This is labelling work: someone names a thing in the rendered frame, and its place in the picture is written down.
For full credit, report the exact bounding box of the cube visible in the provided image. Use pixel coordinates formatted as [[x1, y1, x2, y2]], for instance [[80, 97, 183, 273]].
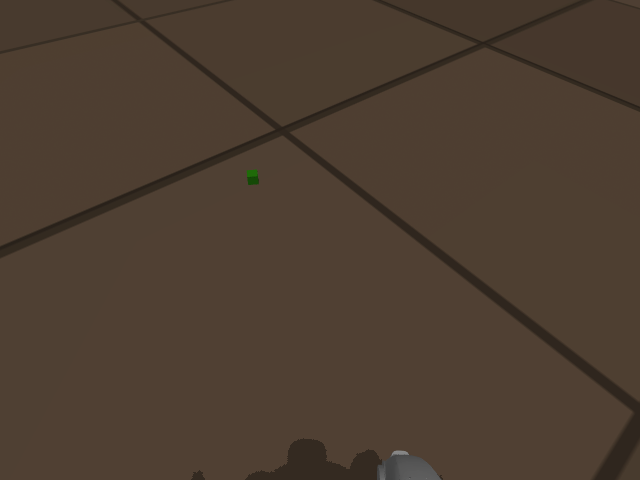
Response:
[[247, 170, 259, 185]]

